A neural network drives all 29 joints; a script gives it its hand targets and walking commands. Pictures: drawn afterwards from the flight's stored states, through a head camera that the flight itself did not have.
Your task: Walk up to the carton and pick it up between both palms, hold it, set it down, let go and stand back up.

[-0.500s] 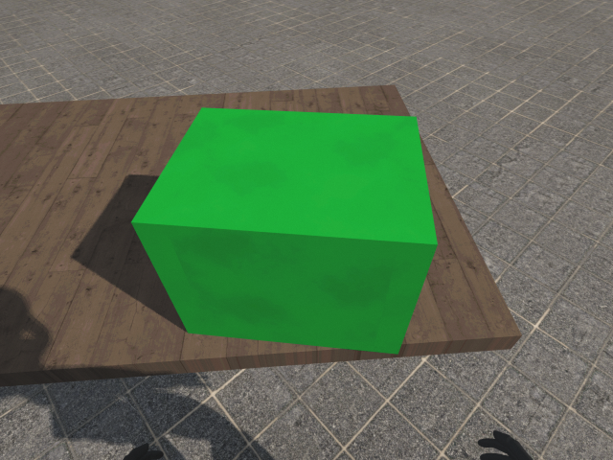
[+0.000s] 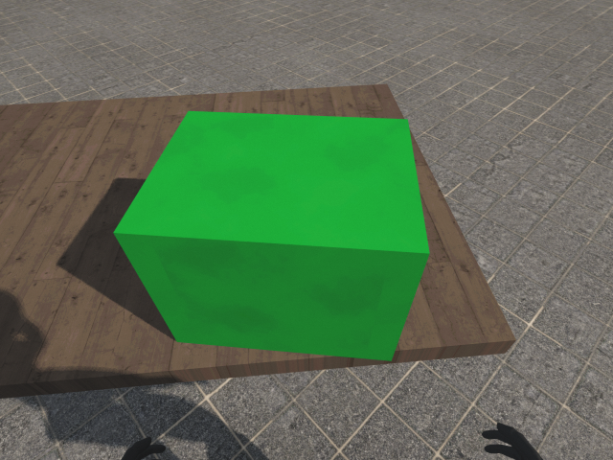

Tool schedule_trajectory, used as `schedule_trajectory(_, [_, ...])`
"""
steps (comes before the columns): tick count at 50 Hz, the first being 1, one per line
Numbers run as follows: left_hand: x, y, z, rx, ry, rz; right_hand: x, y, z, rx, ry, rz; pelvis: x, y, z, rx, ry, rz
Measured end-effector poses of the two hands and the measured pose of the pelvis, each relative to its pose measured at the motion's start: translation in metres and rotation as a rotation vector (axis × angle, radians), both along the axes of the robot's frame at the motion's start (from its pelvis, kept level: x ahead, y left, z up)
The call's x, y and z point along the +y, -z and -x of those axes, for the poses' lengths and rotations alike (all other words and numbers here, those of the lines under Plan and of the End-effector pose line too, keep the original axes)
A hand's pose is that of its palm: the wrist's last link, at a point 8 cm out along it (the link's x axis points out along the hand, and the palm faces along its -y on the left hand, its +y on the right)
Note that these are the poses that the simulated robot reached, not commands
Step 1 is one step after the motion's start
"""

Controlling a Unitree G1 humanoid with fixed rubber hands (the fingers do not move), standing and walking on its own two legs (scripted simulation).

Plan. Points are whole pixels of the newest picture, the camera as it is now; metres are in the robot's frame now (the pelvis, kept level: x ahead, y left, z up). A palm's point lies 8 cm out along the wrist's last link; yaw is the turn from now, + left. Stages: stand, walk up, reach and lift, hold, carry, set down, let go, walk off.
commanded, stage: walk up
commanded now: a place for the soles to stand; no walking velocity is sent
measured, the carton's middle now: (288, 234) +0.40 +0.04 +0.10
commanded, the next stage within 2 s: reach and lift in 0.20 s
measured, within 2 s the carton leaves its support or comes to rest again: neither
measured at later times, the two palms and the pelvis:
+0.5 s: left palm (120, 453) +0.18 +0.25 -0.04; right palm (544, 454) +0.15 -0.26 -0.03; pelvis +0.00 -0.01 +0.01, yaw +0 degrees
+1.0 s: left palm (51, 455) +0.16 +0.29 +0.03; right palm (538, 447) +0.15 -0.22 +0.03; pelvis +0.00 +0.01 +0.02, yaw +0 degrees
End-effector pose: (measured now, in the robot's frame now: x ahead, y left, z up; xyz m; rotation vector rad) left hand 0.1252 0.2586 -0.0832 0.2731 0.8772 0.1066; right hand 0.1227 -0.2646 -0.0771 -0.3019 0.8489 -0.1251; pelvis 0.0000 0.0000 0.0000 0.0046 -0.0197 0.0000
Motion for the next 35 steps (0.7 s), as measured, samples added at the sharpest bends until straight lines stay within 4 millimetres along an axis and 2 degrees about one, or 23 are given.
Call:
schedule_trajectory(11, [-0.002, -0.001, 0.0, -0.001, 0.009, -0.003, -0.004, 0.004, 0.012, 0.026, 0.012, 0.001, -0.002, 0.0, 0.003, -0.005, 0.003, -0.001])
schedule_trajectory(16, [0.0, -0.009, -0.021, -0.005, -0.066, -0.026, -0.009, 0.007, -0.002, -0.073, 0.011, -0.029, -0.005, 0.001, 0.009, -0.032, -0.002, -0.001])
schedule_trajectory(20, [-0.011, -0.026, -0.04, -0.076, -0.064, 0.029, -0.005, -0.018, -0.023, -0.205, 0.004, -0.027, -0.007, -0.005, 0.007, -0.056, -0.007, -0.006])
schedule_trajectory(24, [-0.013, -0.042, -0.049, -0.148, -0.062, 0.065, 0.003, -0.042, -0.031, -0.276, 0.012, -0.023, -0.007, -0.011, 0.003, -0.084, -0.007, -0.007])
schedule_trajectory(35, [0.029, -0.074, -0.038, -0.222, -0.054, 0.037, 0.041, -0.062, -0.021, -0.306, 0.085, -0.102, 0.013, -0.016, 0.002, -0.104, 0.014, 0.003])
